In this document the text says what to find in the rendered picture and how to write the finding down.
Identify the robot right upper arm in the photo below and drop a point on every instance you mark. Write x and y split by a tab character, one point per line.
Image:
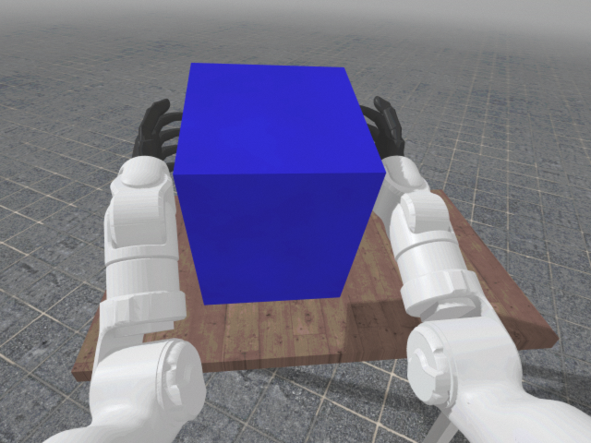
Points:
469	368

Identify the right robot hand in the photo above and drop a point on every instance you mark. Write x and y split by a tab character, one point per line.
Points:
388	133

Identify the robot left upper arm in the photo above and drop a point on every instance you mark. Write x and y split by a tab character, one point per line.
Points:
142	393

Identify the table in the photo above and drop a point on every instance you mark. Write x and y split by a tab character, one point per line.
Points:
368	322

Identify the left robot forearm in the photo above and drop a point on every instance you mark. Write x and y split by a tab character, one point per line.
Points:
141	254

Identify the carton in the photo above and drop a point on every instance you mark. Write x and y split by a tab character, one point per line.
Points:
276	174

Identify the right robot forearm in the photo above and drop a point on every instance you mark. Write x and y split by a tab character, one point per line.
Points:
436	282

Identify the left robot hand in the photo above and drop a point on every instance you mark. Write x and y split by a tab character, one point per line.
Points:
150	138

